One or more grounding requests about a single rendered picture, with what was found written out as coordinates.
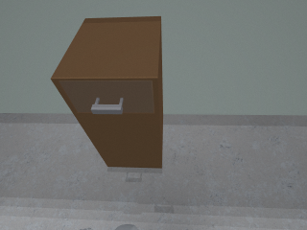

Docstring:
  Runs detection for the handle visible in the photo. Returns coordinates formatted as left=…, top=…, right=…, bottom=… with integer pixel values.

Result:
left=91, top=98, right=124, bottom=115

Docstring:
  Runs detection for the drawer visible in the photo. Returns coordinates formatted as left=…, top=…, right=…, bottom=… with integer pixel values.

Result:
left=59, top=80, right=154, bottom=113

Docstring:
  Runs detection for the cabinet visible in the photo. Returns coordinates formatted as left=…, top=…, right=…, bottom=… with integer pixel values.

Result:
left=51, top=16, right=163, bottom=169

